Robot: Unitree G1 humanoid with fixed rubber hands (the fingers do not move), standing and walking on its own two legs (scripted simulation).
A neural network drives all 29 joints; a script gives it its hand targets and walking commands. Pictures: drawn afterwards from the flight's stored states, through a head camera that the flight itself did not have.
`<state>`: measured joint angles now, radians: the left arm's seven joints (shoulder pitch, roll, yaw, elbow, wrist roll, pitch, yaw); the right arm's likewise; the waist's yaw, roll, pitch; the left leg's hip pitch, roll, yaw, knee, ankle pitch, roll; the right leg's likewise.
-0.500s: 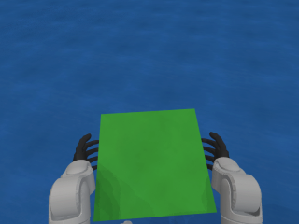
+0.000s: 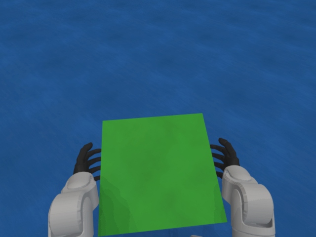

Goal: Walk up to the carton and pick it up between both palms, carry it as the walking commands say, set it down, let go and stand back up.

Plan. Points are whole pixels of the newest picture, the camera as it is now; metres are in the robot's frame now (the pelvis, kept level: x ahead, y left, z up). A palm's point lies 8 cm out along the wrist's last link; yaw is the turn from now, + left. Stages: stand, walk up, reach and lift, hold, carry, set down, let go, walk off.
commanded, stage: carry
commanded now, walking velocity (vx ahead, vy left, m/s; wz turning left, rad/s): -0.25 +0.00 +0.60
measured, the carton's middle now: (157, 174) +0.29 +0.01 +0.00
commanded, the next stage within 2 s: none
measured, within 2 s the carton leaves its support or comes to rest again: neither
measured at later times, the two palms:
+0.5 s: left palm out of the picture +0.02 +0.20 +0.10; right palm out of the picture +0.11 -0.11 +0.10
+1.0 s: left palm out of the picture -0.22 +0.19 +0.10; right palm out of the picture -0.06 -0.09 +0.09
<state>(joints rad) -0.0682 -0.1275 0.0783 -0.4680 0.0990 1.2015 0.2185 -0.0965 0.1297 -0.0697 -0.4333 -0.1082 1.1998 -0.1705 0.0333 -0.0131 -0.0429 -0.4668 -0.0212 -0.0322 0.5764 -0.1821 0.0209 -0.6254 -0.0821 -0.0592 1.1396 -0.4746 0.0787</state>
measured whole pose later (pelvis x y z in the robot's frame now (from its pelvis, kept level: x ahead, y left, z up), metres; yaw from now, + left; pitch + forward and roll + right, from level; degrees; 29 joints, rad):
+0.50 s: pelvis -0.18 -0.02 +0.00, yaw +18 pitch +3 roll +3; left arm -0.09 -0.13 0.09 -0.47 0.12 1.20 0.18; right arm -0.13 0.13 -0.07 -0.48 -0.10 1.24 -0.21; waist -0.04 -0.01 -0.08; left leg -0.42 0.02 0.07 0.86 -0.46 -0.01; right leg -0.47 -0.21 -0.24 0.66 -0.23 -0.03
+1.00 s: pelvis -0.36 -0.07 +0.00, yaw +34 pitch +4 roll +1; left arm -0.07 -0.13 0.07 -0.43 0.10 1.19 0.19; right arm -0.05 0.13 -0.07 -0.49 -0.10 1.22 -0.20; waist -0.03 0.04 -0.10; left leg -0.65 -0.08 -0.02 0.78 -0.36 -0.03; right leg -0.35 -0.05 -0.14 0.59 -0.30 -0.04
